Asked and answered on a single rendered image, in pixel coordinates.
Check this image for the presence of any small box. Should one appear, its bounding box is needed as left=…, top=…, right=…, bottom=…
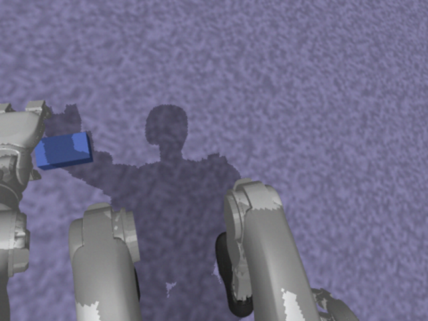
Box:
left=35, top=132, right=93, bottom=171

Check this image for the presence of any left robot arm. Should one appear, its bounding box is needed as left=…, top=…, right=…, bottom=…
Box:
left=0, top=145, right=32, bottom=321

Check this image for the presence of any right robot hand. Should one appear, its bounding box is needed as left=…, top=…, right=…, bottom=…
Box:
left=311, top=288, right=360, bottom=321

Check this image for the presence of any right robot foot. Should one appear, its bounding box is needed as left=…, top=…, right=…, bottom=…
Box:
left=215, top=232, right=253, bottom=318

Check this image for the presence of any left robot hand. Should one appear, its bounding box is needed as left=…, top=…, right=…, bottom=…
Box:
left=0, top=100, right=51, bottom=181

